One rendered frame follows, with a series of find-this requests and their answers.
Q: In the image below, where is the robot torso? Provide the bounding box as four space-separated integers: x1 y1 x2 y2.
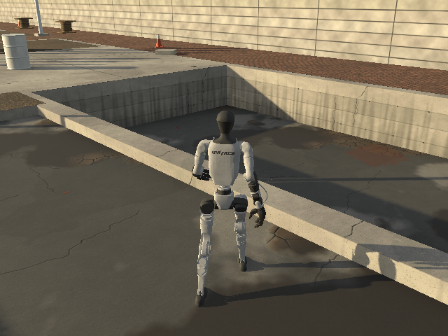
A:
208 137 241 210

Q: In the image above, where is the right robot upper arm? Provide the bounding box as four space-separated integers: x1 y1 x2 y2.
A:
239 141 255 182

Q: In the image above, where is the robot right hand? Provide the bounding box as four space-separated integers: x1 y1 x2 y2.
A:
249 207 266 228

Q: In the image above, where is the robot head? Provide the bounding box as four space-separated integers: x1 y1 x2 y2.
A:
213 111 236 144

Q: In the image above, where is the robot left forearm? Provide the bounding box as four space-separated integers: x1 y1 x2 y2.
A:
192 165 202 178

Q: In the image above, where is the robot right forearm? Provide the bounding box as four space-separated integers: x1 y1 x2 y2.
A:
248 171 264 209

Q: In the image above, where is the robot left hand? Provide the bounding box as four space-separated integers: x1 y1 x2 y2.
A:
197 169 211 181

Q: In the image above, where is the left robot upper arm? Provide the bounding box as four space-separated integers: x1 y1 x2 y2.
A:
192 139 211 175

